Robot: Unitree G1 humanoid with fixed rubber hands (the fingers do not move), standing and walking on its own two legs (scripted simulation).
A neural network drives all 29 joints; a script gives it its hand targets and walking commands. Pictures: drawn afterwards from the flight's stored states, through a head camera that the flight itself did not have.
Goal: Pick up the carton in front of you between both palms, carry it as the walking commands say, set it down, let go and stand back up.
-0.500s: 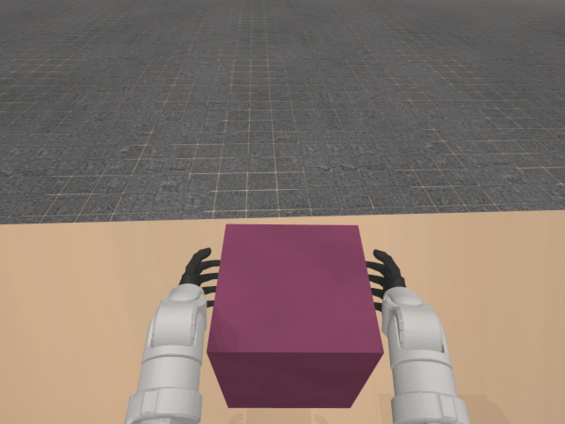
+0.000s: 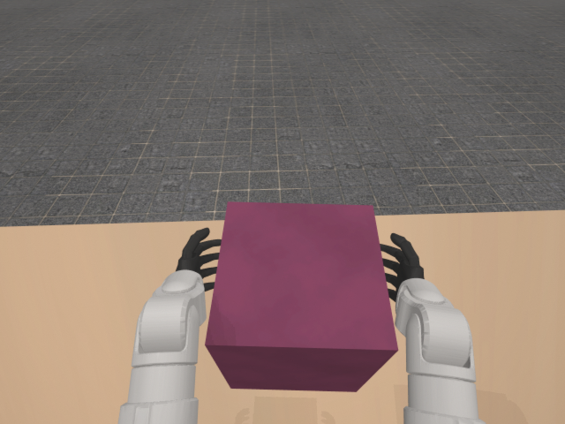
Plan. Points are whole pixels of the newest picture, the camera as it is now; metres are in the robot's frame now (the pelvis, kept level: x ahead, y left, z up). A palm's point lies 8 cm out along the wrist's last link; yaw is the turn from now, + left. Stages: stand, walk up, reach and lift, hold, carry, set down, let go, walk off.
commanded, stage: carry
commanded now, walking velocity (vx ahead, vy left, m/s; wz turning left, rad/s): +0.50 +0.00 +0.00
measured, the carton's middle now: (296, 303) +0.30 -0.01 +0.01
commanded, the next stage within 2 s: none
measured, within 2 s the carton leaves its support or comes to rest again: neither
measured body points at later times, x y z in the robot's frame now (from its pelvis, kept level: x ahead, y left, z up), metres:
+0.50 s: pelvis +0.25 -0.05 -0.01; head +0.23 -0.06 +0.44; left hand +0.50 +0.10 +0.07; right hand +0.50 -0.21 +0.08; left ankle +0.13 +0.07 -0.66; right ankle +0.28 -0.12 -0.74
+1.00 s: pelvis +0.57 -0.02 +0.00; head +0.57 -0.01 +0.45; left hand +0.83 +0.11 +0.05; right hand +0.79 -0.20 +0.06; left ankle +0.61 +0.05 -0.74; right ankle +0.47 -0.13 -0.65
